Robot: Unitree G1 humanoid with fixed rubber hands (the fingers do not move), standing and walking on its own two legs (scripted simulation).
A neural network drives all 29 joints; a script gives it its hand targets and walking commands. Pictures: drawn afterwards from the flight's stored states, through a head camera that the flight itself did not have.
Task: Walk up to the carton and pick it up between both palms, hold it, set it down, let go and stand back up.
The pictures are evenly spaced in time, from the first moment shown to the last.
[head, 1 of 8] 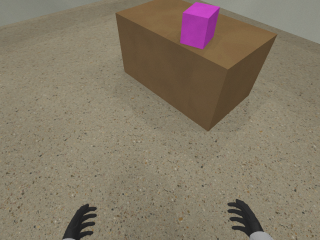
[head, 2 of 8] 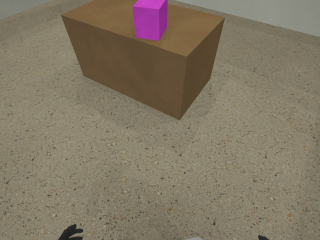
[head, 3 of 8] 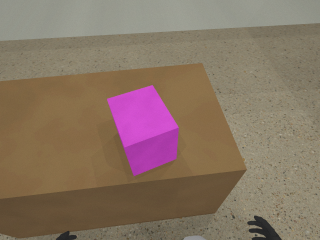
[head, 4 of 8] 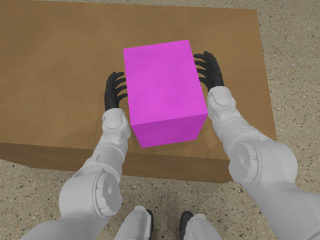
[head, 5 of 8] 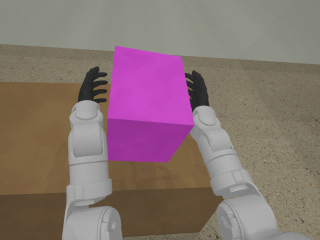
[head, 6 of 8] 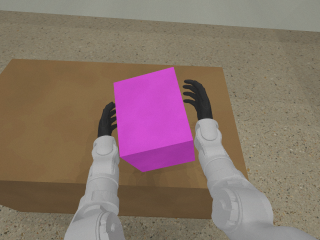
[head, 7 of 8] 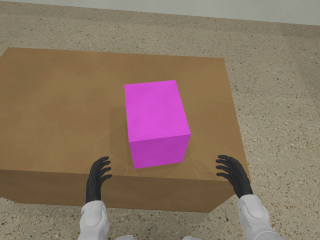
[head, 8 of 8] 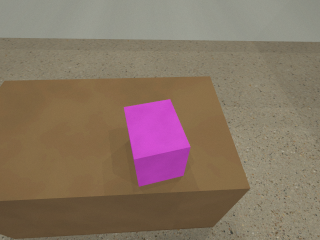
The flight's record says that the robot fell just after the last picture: no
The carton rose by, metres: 0.25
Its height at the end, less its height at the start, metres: +0.00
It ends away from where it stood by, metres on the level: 0.02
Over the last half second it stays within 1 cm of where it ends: yes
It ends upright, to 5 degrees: yes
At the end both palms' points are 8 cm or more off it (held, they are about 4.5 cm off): yes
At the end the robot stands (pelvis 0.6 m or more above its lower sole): yes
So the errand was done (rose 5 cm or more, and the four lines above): yes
